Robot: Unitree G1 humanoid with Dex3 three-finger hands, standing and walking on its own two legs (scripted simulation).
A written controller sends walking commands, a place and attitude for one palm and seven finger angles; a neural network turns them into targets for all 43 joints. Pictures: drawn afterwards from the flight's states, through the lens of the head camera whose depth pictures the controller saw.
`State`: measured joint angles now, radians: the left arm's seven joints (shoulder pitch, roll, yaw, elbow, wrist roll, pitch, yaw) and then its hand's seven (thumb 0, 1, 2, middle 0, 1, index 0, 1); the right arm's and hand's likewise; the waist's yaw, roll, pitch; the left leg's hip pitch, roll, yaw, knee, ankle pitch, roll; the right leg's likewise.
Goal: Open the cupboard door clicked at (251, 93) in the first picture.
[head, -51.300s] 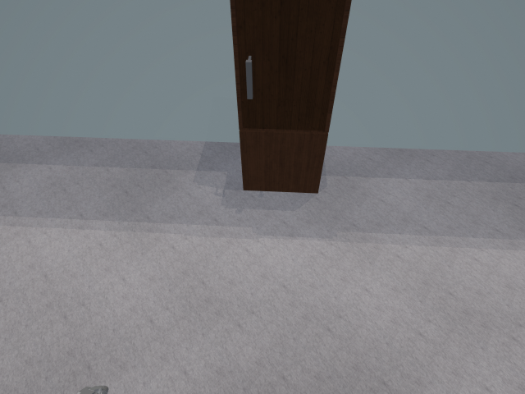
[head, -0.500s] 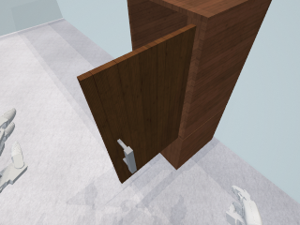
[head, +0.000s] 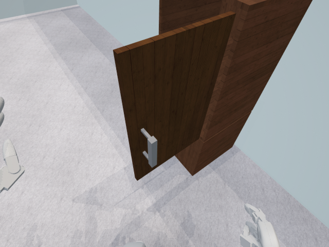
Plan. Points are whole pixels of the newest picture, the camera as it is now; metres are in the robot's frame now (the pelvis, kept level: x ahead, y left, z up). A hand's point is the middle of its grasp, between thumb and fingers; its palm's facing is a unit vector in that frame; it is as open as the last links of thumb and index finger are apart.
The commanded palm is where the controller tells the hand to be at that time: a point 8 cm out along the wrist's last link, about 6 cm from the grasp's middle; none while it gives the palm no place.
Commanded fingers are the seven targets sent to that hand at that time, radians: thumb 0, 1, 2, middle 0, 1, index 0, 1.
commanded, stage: step back with the hand held close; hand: left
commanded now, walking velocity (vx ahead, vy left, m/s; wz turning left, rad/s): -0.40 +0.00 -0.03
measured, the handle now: (148, 148) +0.42 +0.08 -0.08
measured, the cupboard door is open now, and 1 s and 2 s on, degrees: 92 92 92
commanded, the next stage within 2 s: stop stepping back and stand still in 0.40 s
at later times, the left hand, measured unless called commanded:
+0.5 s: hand (42, 202) +0.15 +0.20 +0.17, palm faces +0.21 -0.81 -0.54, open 7.4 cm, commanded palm +0.07 +0.26 +0.19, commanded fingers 0.00 0.90 0.90 -0.20 -0.30 -0.20 -0.30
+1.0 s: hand out of the picture +0.04 +0.24 +0.17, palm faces +0.39 -0.82 -0.43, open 7.4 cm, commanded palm +0.00 +0.28 +0.19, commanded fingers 0.00 0.90 0.90 -0.20 -0.30 -0.20 -0.30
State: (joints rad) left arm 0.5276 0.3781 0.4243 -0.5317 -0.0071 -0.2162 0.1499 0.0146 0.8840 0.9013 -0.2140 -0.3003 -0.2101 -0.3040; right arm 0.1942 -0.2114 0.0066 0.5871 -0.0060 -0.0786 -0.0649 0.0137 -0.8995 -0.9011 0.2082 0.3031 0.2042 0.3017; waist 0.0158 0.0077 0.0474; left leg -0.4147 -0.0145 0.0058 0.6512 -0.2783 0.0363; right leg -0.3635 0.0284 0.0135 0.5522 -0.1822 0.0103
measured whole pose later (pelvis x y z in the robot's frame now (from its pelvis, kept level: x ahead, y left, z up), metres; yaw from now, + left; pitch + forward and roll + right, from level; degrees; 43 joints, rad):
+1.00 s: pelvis -0.16 -0.02 +0.00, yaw -4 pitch -1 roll -2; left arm 0.59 0.41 0.40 -0.50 -0.04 -0.19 0.16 0.01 0.88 0.90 -0.22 -0.30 -0.21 -0.30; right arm 0.30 -0.21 0.00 0.67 -0.01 -0.10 -0.09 0.01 -0.90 -0.90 0.21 0.30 0.20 0.30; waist 0.00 0.00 -0.06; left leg -0.39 0.00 0.00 0.68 -0.30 0.00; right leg -0.15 0.06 -0.03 0.51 -0.35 -0.05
